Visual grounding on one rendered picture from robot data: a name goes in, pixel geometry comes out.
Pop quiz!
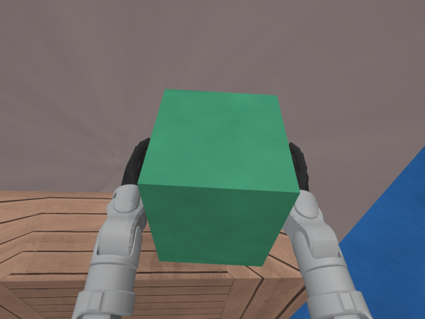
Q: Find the left robot hand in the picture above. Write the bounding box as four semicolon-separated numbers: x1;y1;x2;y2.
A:
121;138;150;186

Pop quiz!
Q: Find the pedestal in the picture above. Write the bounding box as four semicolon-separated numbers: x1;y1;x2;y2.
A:
0;191;308;319

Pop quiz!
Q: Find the left robot forearm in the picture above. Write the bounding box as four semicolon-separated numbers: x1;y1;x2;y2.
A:
71;184;147;319

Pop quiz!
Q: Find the right robot forearm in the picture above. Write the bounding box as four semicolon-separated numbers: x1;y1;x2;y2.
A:
282;190;373;319

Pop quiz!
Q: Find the right robot hand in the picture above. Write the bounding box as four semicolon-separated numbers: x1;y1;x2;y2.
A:
289;142;309;191

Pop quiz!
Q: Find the carton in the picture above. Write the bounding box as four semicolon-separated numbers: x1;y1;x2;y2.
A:
137;89;300;266

